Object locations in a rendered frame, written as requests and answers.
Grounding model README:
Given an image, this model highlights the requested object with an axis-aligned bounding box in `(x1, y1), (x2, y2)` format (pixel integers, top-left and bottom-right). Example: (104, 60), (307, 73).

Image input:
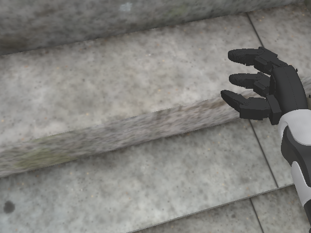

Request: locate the robot right hand
(221, 47), (311, 125)

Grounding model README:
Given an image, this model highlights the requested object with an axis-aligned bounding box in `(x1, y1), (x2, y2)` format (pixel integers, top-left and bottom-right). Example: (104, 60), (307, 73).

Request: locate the robot right forearm
(278, 109), (311, 233)

